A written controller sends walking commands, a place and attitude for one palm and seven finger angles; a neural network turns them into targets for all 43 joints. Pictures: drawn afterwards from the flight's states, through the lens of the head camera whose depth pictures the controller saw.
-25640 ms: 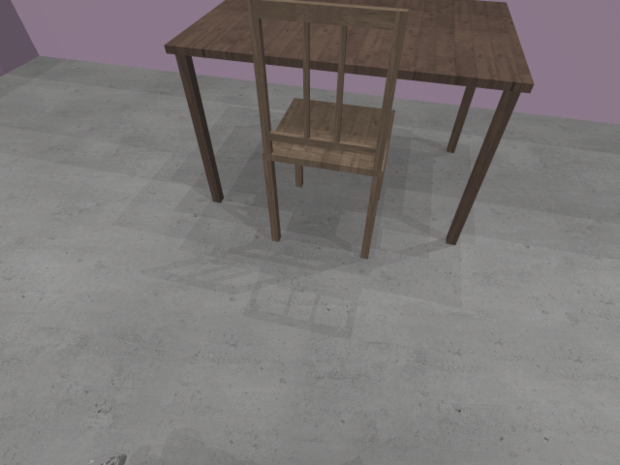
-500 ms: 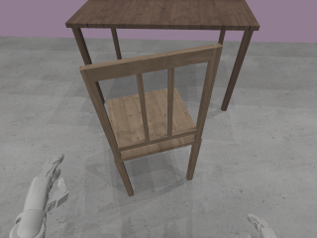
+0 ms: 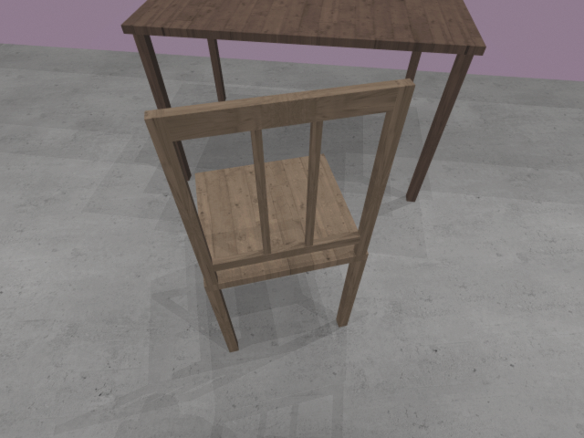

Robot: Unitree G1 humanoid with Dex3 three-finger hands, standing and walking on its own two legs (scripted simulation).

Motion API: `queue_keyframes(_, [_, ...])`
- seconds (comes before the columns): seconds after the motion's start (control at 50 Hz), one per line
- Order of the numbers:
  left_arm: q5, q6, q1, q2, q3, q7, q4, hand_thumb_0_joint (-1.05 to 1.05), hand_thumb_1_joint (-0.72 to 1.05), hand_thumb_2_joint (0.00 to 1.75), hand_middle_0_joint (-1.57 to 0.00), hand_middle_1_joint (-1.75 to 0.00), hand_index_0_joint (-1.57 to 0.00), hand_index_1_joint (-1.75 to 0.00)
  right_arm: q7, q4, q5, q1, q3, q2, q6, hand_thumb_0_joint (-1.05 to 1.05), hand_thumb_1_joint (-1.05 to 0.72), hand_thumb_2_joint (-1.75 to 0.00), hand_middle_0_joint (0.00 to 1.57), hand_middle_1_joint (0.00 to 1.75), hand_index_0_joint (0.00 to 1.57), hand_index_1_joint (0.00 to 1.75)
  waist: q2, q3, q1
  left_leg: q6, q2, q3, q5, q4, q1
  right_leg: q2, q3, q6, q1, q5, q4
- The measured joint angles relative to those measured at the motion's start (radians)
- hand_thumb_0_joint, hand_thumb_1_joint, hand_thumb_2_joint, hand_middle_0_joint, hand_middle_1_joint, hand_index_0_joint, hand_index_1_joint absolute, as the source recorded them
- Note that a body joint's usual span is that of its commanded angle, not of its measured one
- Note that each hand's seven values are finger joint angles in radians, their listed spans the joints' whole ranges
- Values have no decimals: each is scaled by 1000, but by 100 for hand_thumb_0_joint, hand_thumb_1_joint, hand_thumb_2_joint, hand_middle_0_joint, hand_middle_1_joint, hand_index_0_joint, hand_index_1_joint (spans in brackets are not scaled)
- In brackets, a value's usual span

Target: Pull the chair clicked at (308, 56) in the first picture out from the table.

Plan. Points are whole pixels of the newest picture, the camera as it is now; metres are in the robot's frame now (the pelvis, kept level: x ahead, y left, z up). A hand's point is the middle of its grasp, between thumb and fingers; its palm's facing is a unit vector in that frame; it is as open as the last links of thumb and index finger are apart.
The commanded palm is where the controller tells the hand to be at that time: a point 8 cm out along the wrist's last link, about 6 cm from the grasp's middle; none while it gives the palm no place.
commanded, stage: let the arm hang, fingers relaxed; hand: left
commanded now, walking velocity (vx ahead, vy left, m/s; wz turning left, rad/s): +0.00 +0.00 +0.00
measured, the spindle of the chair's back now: (262, 201) +0.54 +0.10 -0.04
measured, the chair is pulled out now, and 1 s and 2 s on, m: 0.57 0.57 0.57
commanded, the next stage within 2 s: look to check the result in 0.48 s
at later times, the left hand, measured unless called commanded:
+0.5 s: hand out of the picture +0.00 +0.16 -0.17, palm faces +0.03 -0.98 -0.17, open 7.3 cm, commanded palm none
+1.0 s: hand out of the picture +0.01 +0.16 -0.17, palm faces +0.02 -0.98 -0.18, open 7.3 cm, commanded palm none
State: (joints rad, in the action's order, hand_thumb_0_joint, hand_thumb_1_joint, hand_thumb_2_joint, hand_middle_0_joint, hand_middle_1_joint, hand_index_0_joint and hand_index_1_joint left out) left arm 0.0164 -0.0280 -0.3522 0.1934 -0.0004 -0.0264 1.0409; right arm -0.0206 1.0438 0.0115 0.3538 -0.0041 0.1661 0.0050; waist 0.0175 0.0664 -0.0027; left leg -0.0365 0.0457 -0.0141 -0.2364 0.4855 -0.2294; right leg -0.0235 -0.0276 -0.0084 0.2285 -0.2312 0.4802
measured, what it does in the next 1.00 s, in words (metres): stands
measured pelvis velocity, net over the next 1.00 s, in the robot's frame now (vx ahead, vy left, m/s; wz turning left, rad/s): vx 0.01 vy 0.00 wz -0.01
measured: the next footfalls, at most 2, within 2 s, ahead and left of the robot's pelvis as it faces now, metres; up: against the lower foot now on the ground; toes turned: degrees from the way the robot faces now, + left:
none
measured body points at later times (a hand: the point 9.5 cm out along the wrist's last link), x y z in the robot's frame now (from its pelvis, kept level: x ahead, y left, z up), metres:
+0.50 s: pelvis +0.00 +0.00 +0.00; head +0.02 +0.00 +0.45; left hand +0.00 +0.21 -0.16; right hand -0.02 -0.21 -0.16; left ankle +0.02 +0.14 -0.74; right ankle +0.02 -0.13 -0.74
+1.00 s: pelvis +0.01 +0.00 +0.00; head +0.03 +0.00 +0.45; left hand +0.01 +0.22 -0.16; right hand -0.01 -0.21 -0.16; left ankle +0.02 +0.14 -0.74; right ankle +0.02 -0.13 -0.74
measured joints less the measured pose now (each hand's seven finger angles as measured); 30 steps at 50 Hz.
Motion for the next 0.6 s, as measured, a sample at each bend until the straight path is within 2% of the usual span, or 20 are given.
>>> queue_keyframes(0.22, [5, 11, 30, -73, -12, -7, 10, 0, 91, 90, -20, -30, -20, -29, -2, 22, 0, -11, 6, -52, -8, 0, -91, -90, 20, 30, 20, 30, -4, -19, 2, -4, 7, 6, 0, 0, 4, 7, 6, 7, 6, -4, 13])
queue_keyframes(0.6, [2, 17, 33, -70, 4, -10, 7, 1, 92, 90, -20, -30, -20, -29, -12, 29, 0, -9, -2, -61, -14, 0, -91, -90, 20, 30, 20, 30, -15, -6, 5, -5, 8, 6, -8, 3, 4, 8, 6, 5, 0, -6, 5])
